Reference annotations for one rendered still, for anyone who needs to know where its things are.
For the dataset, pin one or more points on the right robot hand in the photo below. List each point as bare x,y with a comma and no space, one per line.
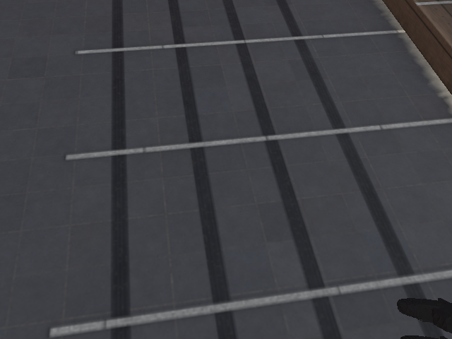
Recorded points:
437,312

